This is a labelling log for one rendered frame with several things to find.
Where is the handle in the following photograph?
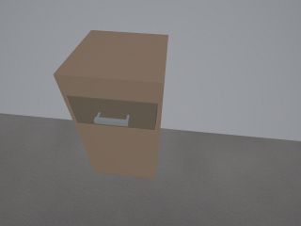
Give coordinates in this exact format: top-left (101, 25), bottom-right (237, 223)
top-left (94, 112), bottom-right (130, 127)

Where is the cabinet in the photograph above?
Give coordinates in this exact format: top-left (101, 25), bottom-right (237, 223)
top-left (54, 30), bottom-right (168, 179)

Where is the drawer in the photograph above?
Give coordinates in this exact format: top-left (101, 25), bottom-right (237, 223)
top-left (68, 95), bottom-right (158, 131)

